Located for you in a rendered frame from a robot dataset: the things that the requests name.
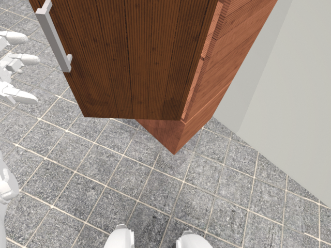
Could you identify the left robot upper arm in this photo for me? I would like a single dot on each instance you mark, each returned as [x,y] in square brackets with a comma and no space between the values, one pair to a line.
[9,189]

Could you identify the robot right shin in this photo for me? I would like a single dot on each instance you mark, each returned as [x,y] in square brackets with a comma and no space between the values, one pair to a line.
[187,232]

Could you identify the handle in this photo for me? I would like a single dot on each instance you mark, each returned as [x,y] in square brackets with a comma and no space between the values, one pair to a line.
[50,32]

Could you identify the left robot hand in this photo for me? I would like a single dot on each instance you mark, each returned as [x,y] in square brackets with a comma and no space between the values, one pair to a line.
[10,64]

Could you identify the cupboard door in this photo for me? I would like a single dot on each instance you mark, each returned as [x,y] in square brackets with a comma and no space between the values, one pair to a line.
[131,59]

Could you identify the left robot thigh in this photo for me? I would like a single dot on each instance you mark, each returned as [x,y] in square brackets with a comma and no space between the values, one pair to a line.
[120,238]

